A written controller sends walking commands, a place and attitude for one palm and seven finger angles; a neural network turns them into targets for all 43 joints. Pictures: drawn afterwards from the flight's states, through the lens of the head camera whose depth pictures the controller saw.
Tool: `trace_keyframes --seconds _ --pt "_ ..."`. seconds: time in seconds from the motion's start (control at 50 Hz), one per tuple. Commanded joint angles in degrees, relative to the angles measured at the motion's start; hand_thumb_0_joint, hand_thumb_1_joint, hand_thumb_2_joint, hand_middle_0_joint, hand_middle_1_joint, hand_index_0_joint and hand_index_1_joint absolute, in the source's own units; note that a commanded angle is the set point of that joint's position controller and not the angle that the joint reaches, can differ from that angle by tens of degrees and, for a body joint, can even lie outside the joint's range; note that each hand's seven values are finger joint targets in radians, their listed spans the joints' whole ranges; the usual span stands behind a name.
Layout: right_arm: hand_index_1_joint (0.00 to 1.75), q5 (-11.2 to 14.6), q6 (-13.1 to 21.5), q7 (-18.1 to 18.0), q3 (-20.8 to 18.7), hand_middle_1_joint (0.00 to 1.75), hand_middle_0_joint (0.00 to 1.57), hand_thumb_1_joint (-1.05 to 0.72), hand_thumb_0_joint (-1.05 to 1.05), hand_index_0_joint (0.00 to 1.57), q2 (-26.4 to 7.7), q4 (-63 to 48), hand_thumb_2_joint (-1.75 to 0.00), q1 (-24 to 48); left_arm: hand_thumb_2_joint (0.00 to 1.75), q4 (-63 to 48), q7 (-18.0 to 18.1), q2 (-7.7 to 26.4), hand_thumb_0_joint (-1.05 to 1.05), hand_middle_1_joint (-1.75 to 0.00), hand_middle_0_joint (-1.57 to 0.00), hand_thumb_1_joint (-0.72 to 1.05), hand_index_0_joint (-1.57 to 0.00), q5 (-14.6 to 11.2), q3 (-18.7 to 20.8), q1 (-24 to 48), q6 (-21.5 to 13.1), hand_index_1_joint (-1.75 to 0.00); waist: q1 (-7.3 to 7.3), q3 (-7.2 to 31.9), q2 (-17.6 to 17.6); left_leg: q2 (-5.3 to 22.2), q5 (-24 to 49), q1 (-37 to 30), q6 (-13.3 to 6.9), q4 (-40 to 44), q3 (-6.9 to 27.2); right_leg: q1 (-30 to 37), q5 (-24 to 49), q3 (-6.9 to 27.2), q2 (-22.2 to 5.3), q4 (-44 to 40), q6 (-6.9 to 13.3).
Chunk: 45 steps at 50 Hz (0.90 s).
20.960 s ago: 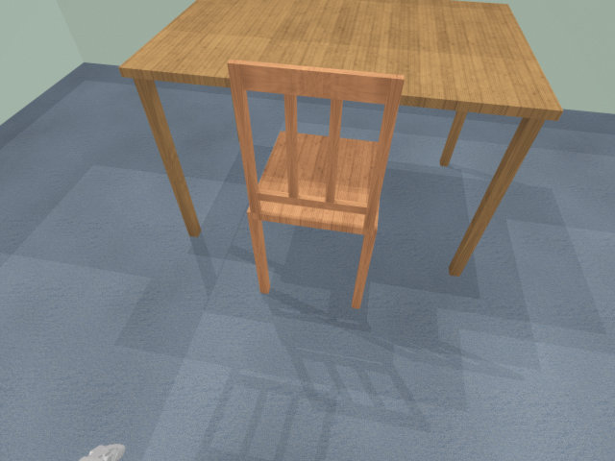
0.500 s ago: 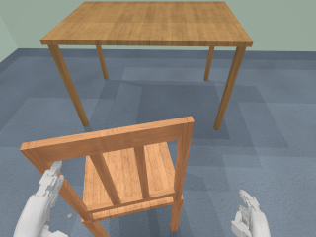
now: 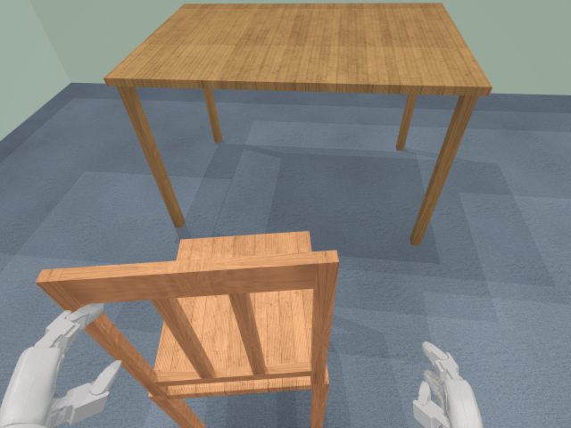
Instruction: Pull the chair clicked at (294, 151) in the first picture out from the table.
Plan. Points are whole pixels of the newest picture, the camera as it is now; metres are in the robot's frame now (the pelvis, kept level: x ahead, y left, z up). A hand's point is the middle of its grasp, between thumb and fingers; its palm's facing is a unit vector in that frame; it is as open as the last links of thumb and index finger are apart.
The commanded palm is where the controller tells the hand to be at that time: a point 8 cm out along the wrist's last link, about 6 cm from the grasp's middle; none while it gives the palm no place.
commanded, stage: draw the hand back to the body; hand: left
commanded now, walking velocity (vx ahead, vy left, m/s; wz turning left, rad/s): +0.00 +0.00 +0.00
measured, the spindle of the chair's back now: (188, 341) +0.25 +0.21 -0.08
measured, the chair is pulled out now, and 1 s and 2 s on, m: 0.59 0.59 0.59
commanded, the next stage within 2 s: step back with the hand held close in 0.44 s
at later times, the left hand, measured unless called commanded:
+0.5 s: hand (99, 385) +0.14 +0.25 +0.06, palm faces +0.29 -0.79 -0.54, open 6.5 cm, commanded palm +0.13 +0.29 +0.18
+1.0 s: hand (45, 373) +0.12 +0.24 +0.16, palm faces +0.29 -0.77 -0.57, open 7.0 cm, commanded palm +0.06 +0.29 +0.18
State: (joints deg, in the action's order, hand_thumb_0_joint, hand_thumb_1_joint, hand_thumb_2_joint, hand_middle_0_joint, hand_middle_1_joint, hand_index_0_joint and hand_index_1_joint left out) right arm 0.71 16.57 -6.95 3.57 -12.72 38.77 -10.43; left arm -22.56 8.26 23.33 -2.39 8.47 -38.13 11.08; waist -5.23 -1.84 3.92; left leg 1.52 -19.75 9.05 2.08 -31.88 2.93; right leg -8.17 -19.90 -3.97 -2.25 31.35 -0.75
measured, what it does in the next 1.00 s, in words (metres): shifts its weight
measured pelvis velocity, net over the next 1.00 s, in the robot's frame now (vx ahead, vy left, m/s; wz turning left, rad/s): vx -0.08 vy -0.01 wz -0.01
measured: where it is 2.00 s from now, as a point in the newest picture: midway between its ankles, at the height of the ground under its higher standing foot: outside the picture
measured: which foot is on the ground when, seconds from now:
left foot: down 0.00-1.00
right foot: down 0.00-1.00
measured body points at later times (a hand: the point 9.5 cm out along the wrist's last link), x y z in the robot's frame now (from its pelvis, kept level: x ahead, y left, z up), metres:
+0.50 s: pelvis +0.00 -0.02 +0.00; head +0.01 -0.05 +0.45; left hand +0.12 +0.28 +0.09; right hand +0.20 -0.22 -0.09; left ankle -0.02 +0.14 -0.73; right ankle -0.03 -0.12 -0.73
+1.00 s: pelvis -0.08 -0.01 +0.00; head -0.03 -0.01 +0.45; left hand +0.10 +0.28 +0.19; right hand +0.11 -0.24 -0.08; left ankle -0.02 +0.14 -0.73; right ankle -0.03 -0.12 -0.73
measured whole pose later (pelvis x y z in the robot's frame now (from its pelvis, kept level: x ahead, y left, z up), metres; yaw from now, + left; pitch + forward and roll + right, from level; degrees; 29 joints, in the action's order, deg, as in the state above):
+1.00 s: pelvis -0.08 -0.01 +0.00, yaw +0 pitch -2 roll -1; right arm 2.0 6.7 -7.5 0.4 -13.0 33.5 -8.8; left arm -36.5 9.2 31.0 -4.9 21.4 -35.4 -2.2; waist -3.2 -8.0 0.9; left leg 2.8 -11.3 16.9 3.2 -30.0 3.4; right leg -16.1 -11.3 -4.2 -0.9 29.4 0.5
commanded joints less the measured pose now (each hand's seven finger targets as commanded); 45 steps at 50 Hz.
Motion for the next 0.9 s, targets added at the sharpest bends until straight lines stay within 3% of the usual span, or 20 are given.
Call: trace_keyframes --seconds 0.0,0.04,0.06,0.2,0.24,0.26,0.38,0.44,0.5,0.54,0.56,0.58,0.6,0.62,0.64,0.7,0.72,0.8,0.84,0.88 --pt "0.30 0.57 3.93 -0.45 -2.33 0.30 0.20 -0.90 0.00 0.20 -5.35 -8.36 -0.90 5.94 0.87 -31.37 5.86 15.07 0.00 -0.29 -0.19 0.83 -0.19 0.70 18.45 17.51 -12.84 -0.29 1.20 12.01 8.63 0.64 25.82 -4.32 -1.72 4.44 -1.24 2.61 22.12 -0.29 -1.37 -2.70 1.58" --pt "0.30 0.61 3.77 -0.68 -2.53 0.30 0.20 -0.90 0.00 0.20 -5.85 -8.06 -0.90 5.74 0.90 -32.36 6.21 16.79 0.00 -0.30 -0.20 0.90 -0.20 0.48 19.46 19.15 -12.34 -0.30 1.40 11.36 8.02 0.70 25.92 -3.85 -1.61 4.59 -1.17 3.08 23.00 -0.47 -1.49 -2.60 1.53" --pt "0.30 0.80 3.97 -0.46 -2.38 0.30 0.20 -0.90 0.00 0.20 -5.33 -7.93 -0.90 5.77 0.90 -31.53 6.06 15.52 0.00 -0.30 -0.20 0.90 -0.20 0.68 18.77 18.42 -12.24 -0.30 1.27 11.49 8.71 0.83 26.88 -4.45 -1.74 4.34 -1.27 2.53 23.25 -0.54 -1.62 -2.52 1.51" --pt "0.30 0.64 4.60 0.14 -2.56 0.30 0.20 -0.90 0.00 0.20 -5.39 -7.37 -0.90 5.90 0.90 -31.58 5.97 15.42 0.00 -0.30 -0.20 0.90 -0.20 0.75 18.71 17.95 -12.50 -0.30 1.10 13.42 6.97 0.84 27.59 -4.76 -1.95 3.53 -1.56 3.33 25.21 -0.96 -1.95 -2.01 1.32" --pt "0.30 0.69 4.70 0.15 -2.52 0.30 0.20 -0.90 0.00 0.20 -5.30 -7.18 -0.90 5.90 0.90 -31.21 5.81 15.20 0.00 -0.30 -0.20 0.90 -0.20 0.74 18.38 17.76 -12.41 -0.30 1.24 13.27 7.91 0.67 26.19 -4.45 -1.98 3.23 -2.00 3.36 25.87 -0.56 -2.13 -2.13 1.37" --pt "0.30 0.76 4.60 0.15 -2.61 0.30 0.20 -0.90 0.00 0.20 -5.25 -7.16 -0.90 6.19 0.90 -30.96 5.82 15.19 0.00 -0.30 -0.20 0.90 -0.20 0.65 18.43 17.94 -12.42 -0.30 1.35 12.20 6.77 0.68 25.25 -4.11 -1.97 3.34 -1.96 2.75 25.25 -0.70 -2.07 -2.34 1.29" --pt "0.30 0.69 4.87 0.11 -2.65 0.30 0.20 -0.90 0.00 0.20 -5.26 -6.92 -0.90 5.97 0.90 -31.52 5.94 15.60 0.00 -0.30 -0.20 0.90 -0.20 0.98 18.68 18.49 -12.73 -0.30 1.18 11.96 6.89 0.83 24.79 -3.33 -2.09 3.15 -1.84 2.53 24.90 -0.83 -2.32 -1.85 1.42" --pt "0.30 0.79 4.95 0.20 -2.53 0.30 0.20 -0.90 0.00 0.20 -5.13 -6.81 -0.90 5.83 0.90 -31.47 5.88 15.80 0.00 -0.30 -0.20 0.90 -0.20 1.05 18.77 18.55 -12.73 -0.30 1.01 11.68 8.93 0.80 23.13 -3.04 -1.95 3.26 -1.79 2.13 23.09 -0.65 -2.48 -2.12 1.58" --pt "0.30 0.72 5.02 0.10 -2.73 0.30 0.20 -0.90 0.00 0.20 -4.97 -6.80 -0.90 5.95 0.90 -31.25 5.98 15.88 0.00 -0.30 -0.20 0.90 -0.20 1.12 19.06 18.66 -13.02 -0.30 0.99 11.85 7.82 0.85 22.35 -3.10 -2.06 3.15 -1.82 1.63 21.99 -0.94 -2.40 -2.29 1.51" --pt "0.30 0.85 5.18 0.14 -2.43 0.30 0.20 -0.90 0.00 0.20 -5.25 -6.59 -0.90 5.74 0.90 -30.98 5.67 14.91 0.00 -0.30 -0.20 0.90 -0.20 0.94 17.40 20.57 -12.97 -0.30 1.51 10.49 7.38 0.87 19.92 -2.37 -2.00 3.37 -1.62 0.72 20.39 -0.69 -2.41 -2.51 1.57" --pt "0.30 3.07 0.81 -0.29 -4.00 0.30 0.20 -0.90 0.00 0.20 -7.14 -10.67 -0.90 2.00 0.90 -27.47 3.46 22.65 0.00 -0.30 -0.20 0.90 -0.20 -1.82 22.75 27.84 -15.00 -0.30 3.44 0.72 0.97 2.98 19.03 0.19 -2.77 3.78 -0.09 -4.53 25.30 5.54 -3.60 -7.22 1.41" --pt "0.30 2.88 -0.99 -0.24 -3.99 0.30 0.20 -0.90 0.00 0.20 -5.91 -10.89 -0.90 2.69 0.90 -25.08 2.46 18.19 0.00 -0.30 -0.20 0.90 -0.20 -1.51 19.83 26.66 -14.63 -0.30 4.03 2.43 -1.64 2.91 18.77 -0.28 -2.55 3.42 -0.18 -2.62 29.60 4.83 -4.70 -7.66 1.62" --pt "0.30 2.97 -1.90 -0.18 -4.01 0.30 0.20 -0.90 0.00 0.20 -6.11 -11.78 -0.90 3.08 0.90 -25.53 2.13 17.54 0.00 -0.30 -0.20 0.90 -0.20 -1.54 19.14 26.42 -14.75 -0.30 4.13 4.01 -0.95 2.67 20.42 -1.59 -2.40 2.66 -0.99 -1.74 33.73 5.05 -5.27 -7.19 1.71" --pt "0.30 3.11 -2.35 -0.30 -3.87 0.30 0.20 -0.90 0.00 0.20 -6.13 -12.64 -0.90 3.99 0.90 -27.30 2.04 18.46 0.00 -0.30 -0.20 0.90 -0.20 -1.51 19.42 26.18 -15.32 -0.30 3.95 7.08 3.89 2.53 22.41 -3.30 -2.35 3.47 -1.13 -0.30 35.73 5.47 -5.53 -6.23 1.77" --pt "0.30 2.82 -2.99 -0.52 -3.74 0.30 0.20 -0.90 0.00 0.20 -6.09 -13.11 -0.90 3.99 0.90 -27.66 2.35 18.40 0.00 -0.30 -0.20 0.90 -0.20 -1.36 19.66 24.37 -15.80 -0.30 3.63 9.16 6.34 3.09 25.13 -3.92 -2.35 3.88 -1.26 1.38 35.94 5.09 -5.64 -5.33 1.64" --pt "0.30 2.48 -4.52 -0.50 -4.07 0.30 0.20 -0.90 0.00 0.20 -6.33 -14.43 -0.90 4.60 0.90 -31.19 3.28 18.42 0.00 -0.30 -0.20 0.90 -0.20 -1.30 20.41 20.18 -16.65 -0.30 3.07 14.40 6.63 4.40 33.26 -5.09 -2.36 4.26 -0.61 5.13 37.16 3.88 -4.97 -2.83 1.30" --pt "0.30 2.71 -4.84 -0.45 -4.30 0.30 0.20 -0.90 0.00 0.20 -6.35 -14.57 -0.90 5.55 0.90 -30.91 3.36 18.82 0.00 -0.30 -0.20 0.90 -0.20 -1.54 21.02 17.38 -16.66 -0.30 2.79 15.66 8.99 4.36 33.46 -5.57 -2.41 5.07 -0.51 5.45 35.22 4.01 -4.37 -2.21 1.21" --pt "0.30 2.32 -6.39 -0.71 -4.81 0.30 0.20 -0.90 0.00 0.20 -6.15 -15.85 -0.90 5.38 0.90 -34.39 3.94 19.87 0.00 -0.30 -0.20 0.90 -0.20 -1.85 22.84 13.14 -17.36 -0.30 2.66 16.40 4.82 5.03 29.18 -0.92 -2.19 4.67 0.41 6.39 32.70 3.76 -4.74 -2.37 1.21" --pt "0.30 2.21 -6.74 -0.93 -4.83 0.30 0.20 -0.90 0.00 0.20 -6.04 -15.87 -0.90 5.38 0.90 -34.58 4.04 20.55 0.00 -0.30 -0.20 0.90 -0.20 -2.03 24.28 8.91 -17.88 -0.30 2.52 17.59 7.94 5.12 26.66 0.03 -2.47 5.51 1.07 6.33 30.25 3.87 -4.61 -2.02 1.30" --pt "0.30 1.90 -6.79 -1.32 -5.12 0.30 0.20 -0.90 0.00 0.20 -6.03 -15.35 -0.90 5.30 0.90 -34.98 4.34 21.01 0.00 -0.30 -0.20 0.90 -0.20 -2.15 25.56 9.23 -18.58 -0.30 2.64 15.48 6.15 5.41 22.01 3.60 -2.36 6.14 1.86 5.00 26.41 3.89 -4.48 -2.40 1.05"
